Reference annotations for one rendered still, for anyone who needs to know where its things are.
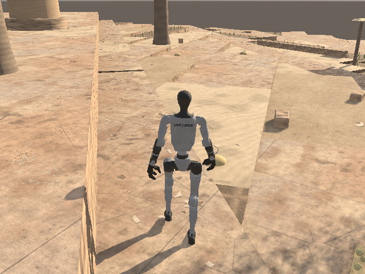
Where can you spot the robot foot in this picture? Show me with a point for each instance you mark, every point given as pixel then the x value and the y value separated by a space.
pixel 191 239
pixel 168 217

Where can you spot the robot left upper arm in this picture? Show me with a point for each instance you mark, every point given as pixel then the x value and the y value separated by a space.
pixel 166 119

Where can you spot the left robot forearm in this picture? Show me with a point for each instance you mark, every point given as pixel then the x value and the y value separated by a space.
pixel 155 154

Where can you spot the robot right upper arm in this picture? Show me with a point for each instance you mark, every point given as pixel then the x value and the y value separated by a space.
pixel 204 130

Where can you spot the robot right hand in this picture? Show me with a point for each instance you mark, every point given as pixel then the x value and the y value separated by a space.
pixel 207 162

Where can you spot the right robot forearm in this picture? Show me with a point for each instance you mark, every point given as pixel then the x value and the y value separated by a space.
pixel 210 151

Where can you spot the robot right foot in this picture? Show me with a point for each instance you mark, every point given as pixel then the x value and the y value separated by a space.
pixel 191 239

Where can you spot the robot left foot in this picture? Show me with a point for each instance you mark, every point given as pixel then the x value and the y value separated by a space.
pixel 168 217

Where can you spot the robot left hand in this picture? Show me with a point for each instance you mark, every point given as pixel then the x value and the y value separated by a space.
pixel 151 172

